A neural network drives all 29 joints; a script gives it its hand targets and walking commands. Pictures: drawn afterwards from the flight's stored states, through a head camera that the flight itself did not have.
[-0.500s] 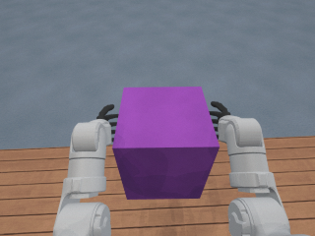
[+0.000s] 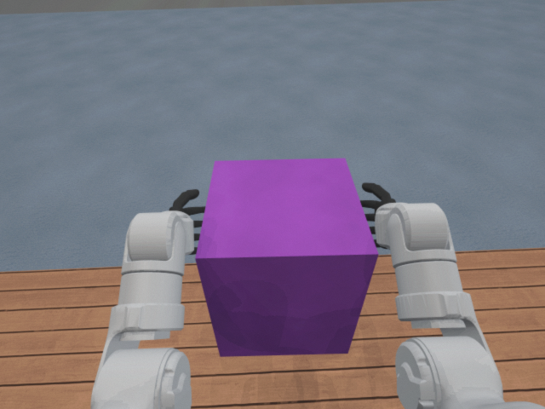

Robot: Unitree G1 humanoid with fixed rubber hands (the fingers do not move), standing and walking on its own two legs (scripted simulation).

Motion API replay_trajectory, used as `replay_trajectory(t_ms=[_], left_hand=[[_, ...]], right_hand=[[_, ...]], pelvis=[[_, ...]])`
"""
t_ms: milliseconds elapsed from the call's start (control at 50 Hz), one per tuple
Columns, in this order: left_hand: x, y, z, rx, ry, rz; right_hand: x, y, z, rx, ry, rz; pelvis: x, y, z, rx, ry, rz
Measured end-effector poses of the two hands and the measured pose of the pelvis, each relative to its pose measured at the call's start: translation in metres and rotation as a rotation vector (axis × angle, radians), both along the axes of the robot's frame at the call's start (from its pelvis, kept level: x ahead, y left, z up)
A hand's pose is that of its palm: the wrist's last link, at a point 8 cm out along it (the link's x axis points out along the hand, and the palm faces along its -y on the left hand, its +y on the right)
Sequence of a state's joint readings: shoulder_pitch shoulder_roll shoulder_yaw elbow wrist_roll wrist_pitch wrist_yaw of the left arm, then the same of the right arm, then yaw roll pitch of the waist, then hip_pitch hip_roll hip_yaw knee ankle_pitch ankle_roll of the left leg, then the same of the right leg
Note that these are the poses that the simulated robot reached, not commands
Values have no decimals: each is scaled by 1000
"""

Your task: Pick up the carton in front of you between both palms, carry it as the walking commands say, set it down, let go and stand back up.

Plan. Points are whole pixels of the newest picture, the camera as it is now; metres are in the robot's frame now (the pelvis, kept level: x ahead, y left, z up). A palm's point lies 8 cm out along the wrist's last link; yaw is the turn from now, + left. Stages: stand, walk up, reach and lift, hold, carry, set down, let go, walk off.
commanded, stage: carry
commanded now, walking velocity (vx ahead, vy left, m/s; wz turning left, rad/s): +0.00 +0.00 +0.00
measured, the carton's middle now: (282, 258) +0.34 +0.00 +0.05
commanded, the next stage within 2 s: none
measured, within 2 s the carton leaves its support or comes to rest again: neither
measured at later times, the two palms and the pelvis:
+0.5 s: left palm (182, 232) +0.34 +0.14 +0.13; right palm (387, 224) +0.34 -0.16 +0.13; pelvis +0.00 +0.00 +0.00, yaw +0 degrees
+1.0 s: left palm (184, 231) +0.34 +0.14 +0.13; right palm (389, 223) +0.34 -0.16 +0.13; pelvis +0.00 -0.01 +0.00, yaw +0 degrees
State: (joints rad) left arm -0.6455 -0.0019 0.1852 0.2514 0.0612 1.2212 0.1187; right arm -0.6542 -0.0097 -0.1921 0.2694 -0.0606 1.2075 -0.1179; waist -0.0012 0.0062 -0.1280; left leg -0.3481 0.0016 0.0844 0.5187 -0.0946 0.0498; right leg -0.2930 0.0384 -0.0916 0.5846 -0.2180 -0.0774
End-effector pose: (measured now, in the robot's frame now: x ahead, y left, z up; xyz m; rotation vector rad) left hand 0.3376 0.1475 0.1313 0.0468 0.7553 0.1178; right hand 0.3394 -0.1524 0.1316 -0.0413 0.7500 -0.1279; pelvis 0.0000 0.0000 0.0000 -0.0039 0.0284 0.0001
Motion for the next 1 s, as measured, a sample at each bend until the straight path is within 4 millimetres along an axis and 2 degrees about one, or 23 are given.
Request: replay_trajectory(t_ms=[1000], left_hand=[[3, -6, -3, 0, 2, 2]], right_hand=[[3, -7, -3, 2, 3, -4]], pelvis=[[-2, -5, -2, 4, 0, -3]])
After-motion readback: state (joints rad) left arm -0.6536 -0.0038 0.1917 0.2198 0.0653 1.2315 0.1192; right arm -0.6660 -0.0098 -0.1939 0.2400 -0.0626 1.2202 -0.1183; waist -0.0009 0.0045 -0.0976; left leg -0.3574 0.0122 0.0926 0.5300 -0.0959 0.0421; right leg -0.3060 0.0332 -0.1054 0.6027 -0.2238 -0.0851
